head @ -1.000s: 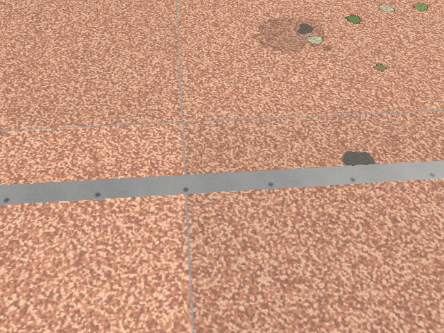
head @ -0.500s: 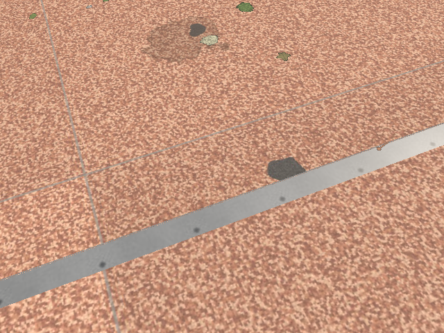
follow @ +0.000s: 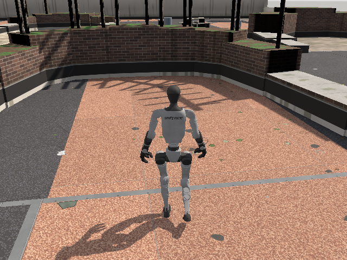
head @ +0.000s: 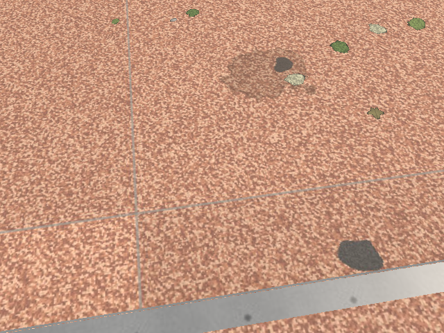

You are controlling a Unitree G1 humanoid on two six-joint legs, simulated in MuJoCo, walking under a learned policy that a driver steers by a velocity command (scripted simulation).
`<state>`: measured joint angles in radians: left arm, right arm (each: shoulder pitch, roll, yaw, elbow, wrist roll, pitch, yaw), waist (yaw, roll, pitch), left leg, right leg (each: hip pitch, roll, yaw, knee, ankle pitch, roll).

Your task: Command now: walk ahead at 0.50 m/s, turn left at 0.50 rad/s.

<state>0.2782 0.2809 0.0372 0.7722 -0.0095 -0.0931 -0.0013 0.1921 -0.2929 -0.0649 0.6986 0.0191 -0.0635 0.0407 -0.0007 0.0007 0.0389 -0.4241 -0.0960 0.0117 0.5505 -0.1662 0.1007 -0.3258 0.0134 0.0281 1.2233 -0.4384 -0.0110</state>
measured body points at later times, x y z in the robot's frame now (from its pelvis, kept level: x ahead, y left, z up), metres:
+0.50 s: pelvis +0.29 -0.04 +0.01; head +0.30 -0.04 +0.46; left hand +0.35 +0.26 -0.08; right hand +0.45 -0.29 -0.11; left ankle +0.17 +0.06 -0.63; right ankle +0.36 -0.13 -0.73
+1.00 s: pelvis +0.50 +0.10 +0.01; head +0.51 +0.11 +0.45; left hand +0.48 +0.39 -0.11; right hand +0.70 -0.10 -0.10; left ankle +0.45 +0.19 -0.73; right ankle +0.52 -0.05 -0.65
